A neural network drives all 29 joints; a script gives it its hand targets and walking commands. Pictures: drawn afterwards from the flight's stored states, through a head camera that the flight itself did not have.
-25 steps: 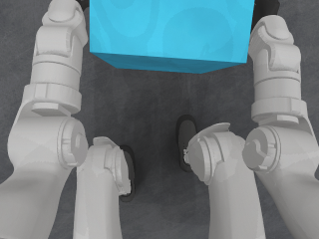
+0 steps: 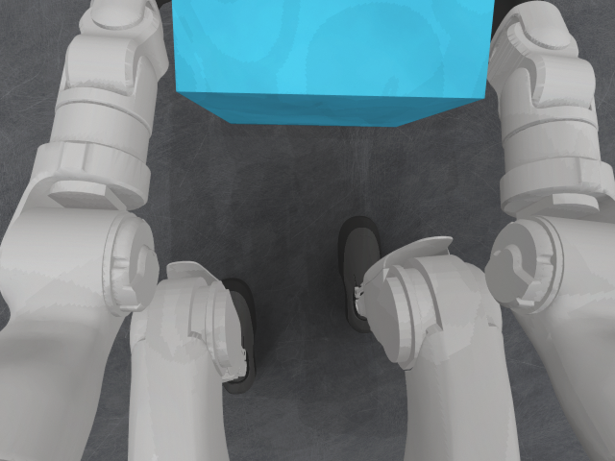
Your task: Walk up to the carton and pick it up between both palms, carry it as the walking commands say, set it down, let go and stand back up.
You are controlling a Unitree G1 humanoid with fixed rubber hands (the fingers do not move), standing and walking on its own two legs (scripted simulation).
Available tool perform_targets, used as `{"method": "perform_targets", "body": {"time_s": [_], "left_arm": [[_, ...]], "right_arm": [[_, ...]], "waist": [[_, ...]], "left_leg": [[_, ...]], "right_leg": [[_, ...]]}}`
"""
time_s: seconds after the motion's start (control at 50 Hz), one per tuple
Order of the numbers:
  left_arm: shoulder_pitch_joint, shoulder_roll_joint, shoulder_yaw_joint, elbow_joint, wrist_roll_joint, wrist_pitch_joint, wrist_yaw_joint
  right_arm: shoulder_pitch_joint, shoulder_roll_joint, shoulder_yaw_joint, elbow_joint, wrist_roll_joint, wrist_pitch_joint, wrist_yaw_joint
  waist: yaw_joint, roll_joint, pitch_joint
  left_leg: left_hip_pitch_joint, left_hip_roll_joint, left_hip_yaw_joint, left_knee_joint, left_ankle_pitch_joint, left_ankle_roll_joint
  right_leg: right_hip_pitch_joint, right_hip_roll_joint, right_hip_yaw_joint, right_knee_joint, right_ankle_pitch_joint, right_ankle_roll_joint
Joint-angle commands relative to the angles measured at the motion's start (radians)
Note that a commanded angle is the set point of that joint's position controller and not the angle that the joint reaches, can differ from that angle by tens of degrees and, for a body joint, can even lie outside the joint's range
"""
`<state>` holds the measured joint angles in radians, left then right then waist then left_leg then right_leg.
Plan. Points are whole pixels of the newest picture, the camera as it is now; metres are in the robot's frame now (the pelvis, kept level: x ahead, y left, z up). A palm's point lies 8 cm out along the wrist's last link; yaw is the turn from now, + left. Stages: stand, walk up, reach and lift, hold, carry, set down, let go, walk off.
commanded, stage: set down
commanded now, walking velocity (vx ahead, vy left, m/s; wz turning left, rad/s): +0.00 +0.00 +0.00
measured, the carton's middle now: (322, 8) +0.57 -0.09 -0.24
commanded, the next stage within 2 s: none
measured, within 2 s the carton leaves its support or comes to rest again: rests again in 0.12 s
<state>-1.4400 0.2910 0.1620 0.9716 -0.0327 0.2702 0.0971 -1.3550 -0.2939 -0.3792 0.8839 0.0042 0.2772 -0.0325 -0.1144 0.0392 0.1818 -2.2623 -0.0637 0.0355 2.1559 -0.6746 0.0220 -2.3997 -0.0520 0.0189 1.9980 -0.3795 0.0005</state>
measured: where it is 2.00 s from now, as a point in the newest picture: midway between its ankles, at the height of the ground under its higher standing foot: (299, 323)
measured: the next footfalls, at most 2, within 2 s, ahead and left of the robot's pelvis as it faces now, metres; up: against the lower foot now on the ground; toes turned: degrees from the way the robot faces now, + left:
none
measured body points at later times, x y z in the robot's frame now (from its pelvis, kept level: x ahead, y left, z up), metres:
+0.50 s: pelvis -0.01 +0.00 -0.01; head +0.36 -0.03 +0.24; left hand +0.58 +0.08 -0.17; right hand +0.53 -0.27 -0.16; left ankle +0.08 +0.10 -0.35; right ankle +0.15 -0.13 -0.35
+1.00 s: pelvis -0.01 +0.00 -0.01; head +0.36 -0.02 +0.23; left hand +0.58 +0.08 -0.17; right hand +0.52 -0.27 -0.17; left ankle +0.08 +0.10 -0.35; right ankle +0.15 -0.13 -0.35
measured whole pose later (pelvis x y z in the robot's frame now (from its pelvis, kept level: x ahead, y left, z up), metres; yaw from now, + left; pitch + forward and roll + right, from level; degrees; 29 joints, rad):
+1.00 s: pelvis -0.01 +0.00 -0.01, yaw +0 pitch +39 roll +0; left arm -1.51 0.27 0.28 0.96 0.09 0.25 -0.03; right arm -1.43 -0.35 -0.46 0.97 -0.01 0.24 0.05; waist -0.11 0.01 0.34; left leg -2.22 -0.07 0.03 2.21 -0.67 0.02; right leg -2.35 -0.05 0.02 2.05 -0.37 0.00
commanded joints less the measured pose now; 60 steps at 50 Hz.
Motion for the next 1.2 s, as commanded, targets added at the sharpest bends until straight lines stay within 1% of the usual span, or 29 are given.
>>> {"method": "perform_targets", "body": {"time_s": [0.0, 0.14, 0.2, 0.4, 0.58, 0.76, 0.86, 1.04, 1.1, 1.18], "left_arm": [[-0.6, -0.889, -0.296, -0.2, -0.111, -0.06, -0.271], [-0.61, -0.873, -0.284, -0.184, -0.102, -0.064, -0.274], [-0.59, -0.871, -0.274, -0.16, -0.089, -0.06, -0.276], [-0.549, -0.858, -0.227, -0.09, -0.039, -0.044, -0.295], [-0.501, -0.834, -0.193, -0.043, 0.002, -0.026, -0.308], [-0.464, -0.803, -0.163, -0.006, 0.037, -0.012, -0.313], [-0.446, -0.784, -0.151, 0.007, 0.053, -0.006, -0.311], [-0.431, -0.747, -0.135, 0.018, 0.07, -0.003, -0.302], [-0.423, -0.715, -0.128, 0.019, 0.075, -0.006, -0.294], [-0.409, -0.641, -0.116, 0.019, 0.077, -0.017, -0.273]], "right_arm": [[-0.539, 0.859, 0.332, -0.133, 0.111, -0.033, 0.26], [-0.551, 0.869, 0.324, -0.115, 0.114, -0.037, 0.262], [-0.555, 0.866, 0.319, -0.101, 0.116, -0.038, 0.263], [-0.547, 0.855, 0.282, -0.037, 0.097, -0.031, 0.272], [-0.541, 0.839, 0.265, 0.0, 0.093, -0.027, 0.279], [-0.515, 0.815, 0.234, 0.048, 0.076, -0.02, 0.288], [-0.503, 0.796, 0.216, 0.062, 0.065, -0.018, 0.293], [-0.489, 0.757, 0.182, 0.067, 0.046, -0.021, 0.293], [-0.48, 0.724, 0.167, 0.073, 0.039, -0.026, 0.286], [-0.464, 0.645, 0.142, 0.086, 0.029, -0.041, 0.266]], "waist": [[-0.042, 0.053, -1.204], [-0.03, 0.044, -1.177], [-0.02, 0.047, -1.131], [-0.009, 0.047, -0.982], [0.011, 0.038, -0.865], [0.021, 0.04, -0.764], [0.02, 0.042, -0.729], [0.008, 0.045, -0.697], [0.005, 0.046, -0.694], [-0.002, 0.043, -0.701]], "left_leg": [[0.34, -0.069, -0.013, -0.246, 0.309, -0.003], [0.315, -0.066, -0.009, -0.234, 0.282, 0.0], [0.291, -0.064, -0.005, -0.233, 0.262, 0.0], [0.236, -0.056, -0.005, -0.232, 0.187, 0.003], [0.216, -0.049, -0.006, -0.23, 0.139, 0.007], [0.224, -0.045, -0.013, -0.237, 0.105, 0.011], [0.24, -0.044, -0.019, -0.24, 0.097, 0.012], [0.27, -0.044, -0.029, -0.238, 0.096, 0.01], [0.275, -0.044, -0.029, -0.237, 0.098, 0.008], [0.284, -0.043, -0.03, -0.236, 0.102, 0.002]], "right_leg": [[0.904, 0.094, -0.071, -0.005, 0.336, 0.005], [0.896, 0.096, -0.068, 0.006, 0.317, 0.007], [0.883, 0.098, -0.065, 0.006, 0.299, 0.008], [0.834, 0.098, -0.06, 0.008, 0.215, 0.004], [0.808, 0.096, -0.055, 0.01, 0.154, 0.002], [0.755, 0.089, -0.054, 0.01, 0.091, -0.002], [0.726, 0.085, -0.056, 0.011, 0.068, -0.002], [0.703, 0.079, -0.061, 0.016, 0.051, 0.001], [0.705, 0.077, -0.062, 0.017, 0.051, 0.003], [0.718, 0.074, -0.065, 0.017, 0.056, 0.007]]}}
